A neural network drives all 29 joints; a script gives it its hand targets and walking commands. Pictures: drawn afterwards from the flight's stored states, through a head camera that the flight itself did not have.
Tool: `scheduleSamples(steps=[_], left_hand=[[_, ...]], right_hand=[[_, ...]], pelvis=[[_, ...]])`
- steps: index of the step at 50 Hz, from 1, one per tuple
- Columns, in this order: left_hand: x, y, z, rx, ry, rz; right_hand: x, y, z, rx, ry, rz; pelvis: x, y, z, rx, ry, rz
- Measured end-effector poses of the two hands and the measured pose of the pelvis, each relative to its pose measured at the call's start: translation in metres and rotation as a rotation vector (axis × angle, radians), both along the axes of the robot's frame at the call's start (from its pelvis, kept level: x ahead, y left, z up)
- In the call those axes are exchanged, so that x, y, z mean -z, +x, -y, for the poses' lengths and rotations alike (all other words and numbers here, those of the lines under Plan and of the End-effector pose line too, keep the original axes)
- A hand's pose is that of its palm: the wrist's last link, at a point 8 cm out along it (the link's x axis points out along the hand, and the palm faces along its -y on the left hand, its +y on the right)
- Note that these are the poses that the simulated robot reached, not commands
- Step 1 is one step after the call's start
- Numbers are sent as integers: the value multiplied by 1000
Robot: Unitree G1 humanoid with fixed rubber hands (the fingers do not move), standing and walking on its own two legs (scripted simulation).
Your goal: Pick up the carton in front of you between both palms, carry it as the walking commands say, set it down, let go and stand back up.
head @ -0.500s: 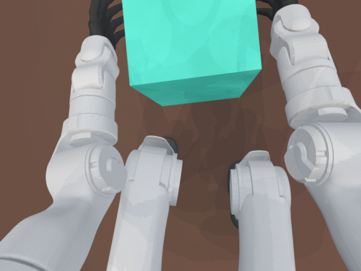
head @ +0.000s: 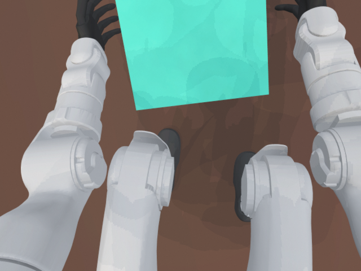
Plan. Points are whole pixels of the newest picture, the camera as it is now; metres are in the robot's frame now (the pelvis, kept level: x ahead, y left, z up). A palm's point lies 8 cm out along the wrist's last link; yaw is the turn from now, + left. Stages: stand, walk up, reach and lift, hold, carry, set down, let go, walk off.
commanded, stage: set down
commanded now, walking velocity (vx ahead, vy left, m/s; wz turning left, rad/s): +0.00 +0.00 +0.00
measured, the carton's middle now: (196, 45) +0.48 +0.06 -0.25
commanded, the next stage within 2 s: let go in 1.14 s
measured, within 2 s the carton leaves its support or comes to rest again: neither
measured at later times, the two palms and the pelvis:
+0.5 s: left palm (30, 11) +0.48 +0.25 -0.06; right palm out of the picture +0.56 -0.12 -0.05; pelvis +0.00 +0.01 +0.06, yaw +0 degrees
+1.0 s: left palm out of the picture +0.48 +0.26 +0.09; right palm out of the picture +0.56 -0.13 +0.09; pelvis +0.03 +0.01 +0.19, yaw +0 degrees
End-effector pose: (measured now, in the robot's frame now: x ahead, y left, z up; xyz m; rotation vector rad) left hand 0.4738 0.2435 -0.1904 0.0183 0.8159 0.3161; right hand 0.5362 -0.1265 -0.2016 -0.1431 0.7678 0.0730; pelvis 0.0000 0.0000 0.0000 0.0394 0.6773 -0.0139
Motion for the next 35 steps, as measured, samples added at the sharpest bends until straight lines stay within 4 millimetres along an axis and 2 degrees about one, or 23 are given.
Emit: scheduleSamples(steps=[5, 9, 12, 22, 35], left_hand=[[-2, 6, -12, -24, 3, 54], [-15, 15, -9, -24, -10, 107], [-33, 18, -5, -19, -20, 148], [-115, 10, -7, -23, -22, 165], [-188, 14, -10, -15, -9, 189]], right_hand=[[-3, 4, 5, 5, 6, 51], [-24, 14, 1, 8, 15, 109], [-47, 20, -3, 11, 10, 142], [-132, 23, -7, 35, -3, 120], [-198, 25, 2, 31, -2, 141]], pelvis=[[5, -2, -2, -3, -2, 11], [7, -4, -4, -7, -7, 14], [1, -5, -5, -13, -11, 16], [-50, -2, -6, -22, -25, -49], [-109, 8, -8, -25, -33, -135]])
